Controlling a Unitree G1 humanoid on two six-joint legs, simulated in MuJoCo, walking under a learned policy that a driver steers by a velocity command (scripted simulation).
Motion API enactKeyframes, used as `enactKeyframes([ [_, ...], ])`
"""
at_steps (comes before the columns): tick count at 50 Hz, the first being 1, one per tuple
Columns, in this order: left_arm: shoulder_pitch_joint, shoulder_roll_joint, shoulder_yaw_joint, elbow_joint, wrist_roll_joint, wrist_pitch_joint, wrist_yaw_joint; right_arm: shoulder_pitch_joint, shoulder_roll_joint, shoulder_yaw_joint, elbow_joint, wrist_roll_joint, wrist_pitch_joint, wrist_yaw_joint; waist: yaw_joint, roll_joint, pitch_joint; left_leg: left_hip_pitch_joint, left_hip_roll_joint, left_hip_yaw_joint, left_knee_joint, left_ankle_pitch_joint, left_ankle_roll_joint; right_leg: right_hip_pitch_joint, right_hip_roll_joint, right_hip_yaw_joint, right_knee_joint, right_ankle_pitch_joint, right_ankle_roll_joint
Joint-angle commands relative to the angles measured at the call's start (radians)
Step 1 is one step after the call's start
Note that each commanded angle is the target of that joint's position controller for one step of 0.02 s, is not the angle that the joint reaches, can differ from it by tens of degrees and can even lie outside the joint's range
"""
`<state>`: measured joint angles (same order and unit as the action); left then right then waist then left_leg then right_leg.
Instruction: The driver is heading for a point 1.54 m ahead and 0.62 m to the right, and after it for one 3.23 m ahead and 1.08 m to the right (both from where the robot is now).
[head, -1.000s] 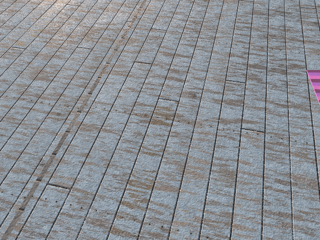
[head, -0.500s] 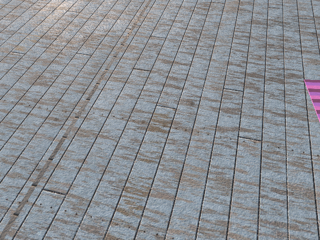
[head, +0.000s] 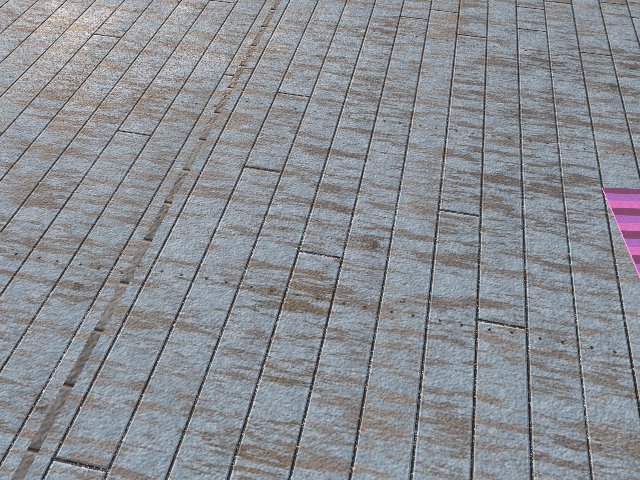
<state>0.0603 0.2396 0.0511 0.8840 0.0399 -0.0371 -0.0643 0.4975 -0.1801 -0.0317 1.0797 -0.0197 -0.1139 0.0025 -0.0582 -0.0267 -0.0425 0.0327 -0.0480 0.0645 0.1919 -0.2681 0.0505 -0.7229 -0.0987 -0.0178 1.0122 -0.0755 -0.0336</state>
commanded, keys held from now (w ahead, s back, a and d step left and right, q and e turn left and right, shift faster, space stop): w+shift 0.06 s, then w+e+shift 0.80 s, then w+shift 0.14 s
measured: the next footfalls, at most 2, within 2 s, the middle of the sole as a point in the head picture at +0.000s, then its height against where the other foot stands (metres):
right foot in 0.22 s outside the picture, level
left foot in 0.68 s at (326, 352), level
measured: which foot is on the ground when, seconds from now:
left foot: down 0.00-0.24, up 0.26-0.66, down 0.68-1.00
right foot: up 0.00-0.20, down 0.22-0.68, up 0.70-1.00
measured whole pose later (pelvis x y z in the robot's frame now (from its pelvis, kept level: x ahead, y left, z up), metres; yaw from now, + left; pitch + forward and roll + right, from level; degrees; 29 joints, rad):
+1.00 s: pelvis +0.85 -0.22 -0.02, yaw -42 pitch +2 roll +3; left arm -0.02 0.32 0.04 0.62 0.04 -0.01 -0.08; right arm 0.52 -0.31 -0.06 0.95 -0.03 -0.12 0.01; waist -0.08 -0.03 0.01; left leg 0.12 0.01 0.25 0.20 -0.31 -0.04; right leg -0.78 -0.06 -0.03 0.92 -0.04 -0.12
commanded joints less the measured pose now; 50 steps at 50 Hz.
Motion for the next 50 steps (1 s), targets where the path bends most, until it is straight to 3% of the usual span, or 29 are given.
enactKeyframes([
  [1,-0.197,0.035,-0.002,-0.115,-0.009,-0.006,-0.005,0.007,-0.128,-0.020,-0.047,0.004,-0.023,-0.003,0.006,0.081,0.214,-0.075,0.231,-0.173,-0.219,0.035,0.140,-0.109,0.008,-0.052,-0.173,0.079,0.011],
  [5,-0.260,0.028,-0.015,-0.152,-0.015,-0.009,-0.004,0.030,-0.145,-0.023,-0.032,0.006,-0.027,-0.010,0.004,0.097,0.231,0.050,0.257,-0.042,-0.261,0.341,0.125,-0.009,0.037,-0.117,-0.359,0.099,-0.061],
  [7,-0.232,0.037,-0.013,-0.152,-0.017,-0.010,0.006,0.039,-0.158,-0.022,-0.027,-0.002,-0.024,-0.013,0.021,0.121,0.175,0.129,0.264,0.050,-0.135,0.825,0.099,0.106,0.114,-0.176,-0.390,0.030,-0.115],
  [9,-0.066,0.079,0.002,-0.118,-0.012,-0.014,0.016,0.039,-0.206,-0.035,-0.023,-0.026,-0.003,-0.029,0.114,0.196,0.050,0.198,0.290,0.099,0.165,1.275,0.072,0.283,0.198,-0.197,-0.367,-0.081,-0.161],
  [10,0.136,0.117,0.019,-0.059,-0.014,-0.017,0.023,0.020,-0.236,-0.046,-0.032,-0.033,0.012,-0.037,0.200,0.219,-0.051,0.162,0.296,0.104,0.411,1.333,0.059,0.476,0.230,-0.188,-0.372,-0.130,-0.184],
  [11,0.348,0.164,0.045,0.004,-0.010,-0.019,0.033,-0.018,-0.254,-0.054,-0.049,-0.028,0.019,-0.039,0.303,0.186,-0.137,0.004,0.269,0.112,0.720,1.199,0.044,0.741,0.207,-0.132,-0.432,-0.144,-0.207],
  [12,0.440,0.252,0.085,0.017,-0.008,-0.004,0.046,-0.010,-0.167,-0.039,-0.095,0.016,-0.001,-0.017,0.267,-0.069,-0.259,-0.431,0.126,0.094,1.156,0.631,-0.010,1.093,0.003,0.307,-0.502,-0.509,-0.282],
  [13,0.386,0.309,0.091,0.023,0.001,-0.003,0.036,0.000,-0.124,-0.020,-0.149,0.015,-0.031,0.014,0.164,-0.191,-0.309,-0.731,-0.019,-0.069,1.366,-0.129,-0.014,1.184,-0.197,0.850,-0.719,-0.642,-0.419],
  [14,0.330,0.259,0.088,0.023,-0.006,-0.005,0.039,-0.169,-0.168,-0.029,-0.192,0.012,-0.044,0.008,0.181,-0.069,-0.195,-0.844,0.045,-0.169,1.404,-0.032,0.018,1.121,-0.157,0.808,-0.762,-0.577,-0.379],
  [15,0.338,0.202,0.077,0.048,-0.019,-0.020,0.038,-0.238,-0.172,-0.025,-0.215,-0.004,-0.058,0.001,0.176,0.048,-0.050,-0.799,0.104,-0.159,1.302,0.027,0.030,0.916,-0.123,0.645,-0.745,-0.259,-0.319],
  [16,0.286,0.166,0.066,0.051,-0.019,-0.022,0.049,-0.252,-0.136,-0.015,-0.243,-0.012,-0.053,0.004,0.105,0.096,-0.028,-0.761,0.141,-0.164,1.209,0.032,0.026,0.807,-0.085,0.571,-0.786,-0.324,-0.300],
  [18,0.221,0.126,0.048,0.034,-0.020,-0.032,0.060,-0.256,-0.130,-0.009,-0.265,-0.051,-0.016,0.012,0.033,0.076,0.046,-0.680,0.166,-0.161,1.130,-0.004,-0.018,0.580,-0.020,0.495,-0.822,-0.277,-0.298],
  [19,0.236,0.110,0.040,0.036,-0.034,-0.041,0.060,-0.265,-0.124,-0.007,-0.281,-0.056,0.002,0.015,0.018,0.076,0.074,-0.681,0.173,-0.151,1.093,-0.030,-0.040,0.523,0.002,0.467,-0.833,-0.261,-0.304],
  [20,0.260,0.120,0.040,0.034,-0.044,-0.052,0.060,-0.301,-0.121,-0.004,-0.302,-0.058,0.015,0.015,0.018,0.079,0.109,-0.678,0.189,-0.136,1.026,-0.045,-0.060,0.458,0.016,0.434,-0.838,-0.224,-0.305],
  [23,0.300,0.151,0.044,0.011,-0.039,-0.066,0.061,-0.507,-0.124,0.014,-0.409,-0.044,0.026,0.026,0.063,0.025,0.193,-0.643,0.174,-0.070,0.731,0.145,-0.111,0.310,0.060,0.406,-0.923,-0.145,-0.288],
  [26,0.360,0.179,0.059,0.001,-0.039,-0.064,0.050,-0.593,-0.117,0.026,-0.444,-0.020,0.025,0.034,0.121,0.004,0.158,-0.538,0.105,-0.043,0.502,0.358,-0.107,0.381,0.095,0.367,-0.893,0.118,-0.225],
  [29,0.408,0.188,0.064,0.003,-0.052,-0.059,0.059,-0.644,-0.145,0.025,-0.492,-0.013,0.020,0.027,0.145,-0.022,0.125,-0.494,0.075,-0.061,0.356,0.376,-0.079,0.561,0.057,0.396,-0.805,0.365,-0.187],
  [31,0.389,0.228,0.072,-0.010,-0.048,-0.057,0.069,-0.540,-0.198,0.005,-0.474,-0.011,0.018,0.012,0.093,-0.024,0.028,-0.315,0.024,-0.069,0.295,0.286,-0.058,0.644,0.060,0.396,-0.639,0.615,-0.138],
  [32,0.366,0.274,0.081,-0.018,-0.040,-0.058,0.066,-0.397,-0.245,-0.017,-0.442,-0.003,0.014,-0.003,0.015,-0.029,-0.074,-0.154,0.013,-0.071,0.307,0.199,-0.046,0.649,0.068,0.391,-0.456,0.695,-0.119],
  [33,0.308,0.283,0.084,-0.034,-0.034,-0.065,0.058,-0.195,-0.291,-0.038,-0.398,-0.001,0.011,-0.025,-0.103,-0.026,-0.169,0.084,0.067,-0.092,0.326,0.138,-0.034,0.534,0.108,0.376,-0.219,0.614,-0.105],
  [34,0.292,0.148,0.051,-0.069,-0.031,-0.075,0.055,0.014,-0.362,-0.062,-0.372,-0.034,0.010,-0.048,-0.158,0.095,-0.309,0.328,0.291,-0.301,0.342,-0.201,-0.010,0.363,0.163,0.309,0.118,0.159,-0.110],
  [35,0.442,0.030,0.014,-0.136,-0.099,-0.069,0.058,-0.066,-0.429,-0.075,-0.378,-0.067,0.011,-0.035,-0.008,0.462,-0.446,0.496,0.591,-0.909,0.123,-0.389,0.115,0.068,0.250,0.186,0.394,-0.442,-0.075],
  [36,0.371,0.125,0.016,-0.108,-0.065,-0.045,0.075,-0.176,-0.321,-0.075,-0.400,-0.053,0.022,-0.023,-0.010,0.283,-0.315,0.355,0.520,-0.910,0.076,-0.591,0.115,-0.038,0.136,0.149,0.442,-0.318,-0.098],
  [37,0.269,0.162,0.028,-0.110,-0.039,-0.034,0.066,-0.239,-0.218,-0.048,-0.406,-0.041,0.023,-0.018,-0.022,0.147,-0.158,0.201,0.455,-0.691,0.079,-0.464,0.091,-0.044,0.096,0.122,0.389,-0.229,-0.093],
  [38,0.226,0.156,0.030,-0.117,-0.028,-0.025,0.052,-0.243,-0.184,-0.039,-0.382,-0.045,0.023,-0.014,-0.011,0.056,-0.072,0.083,0.420,-0.543,0.072,-0.252,0.080,-0.021,0.065,0.112,0.353,-0.200,-0.086],
  [40,0.155,0.103,0.021,-0.160,-0.001,0.001,0.020,-0.174,-0.158,-0.029,-0.313,-0.037,0.014,-0.015,0.012,0.081,0.020,-0.044,0.356,-0.334,0.046,-0.053,0.045,-0.010,0.020,0.103,0.322,-0.197,-0.079],
  [42,0.117,0.064,0.005,-0.209,-0.007,0.026,0.003,-0.155,-0.136,-0.025,-0.273,-0.009,-0.005,0.001,0.046,0.117,0.054,-0.085,0.357,-0.229,0.011,0.045,0.029,-0.056,-0.016,0.095,0.311,-0.184,-0.075],
  [47,-0.014,0.073,-0.023,-0.302,-0.006,0.025,-0.023,-0.192,-0.179,-0.026,-0.258,-0.013,-0.035,0.011,0.099,0.096,0.148,-0.227,0.284,0.055,-0.108,0.277,0.021,-0.006,0.003,0.056,0.017,0.050,-0.072],
  [50,-0.128,0.072,-0.039,-0.317,0.002,0.010,-0.032,-0.093,-0.220,-0.028,-0.214,-0.006,-0.033,0.011,0.055,0.043,0.213,-0.200,0.273,0.146,-0.196,0.514,0.034,0.152,0.071,-0.085,-0.245,0.108,-0.113],
])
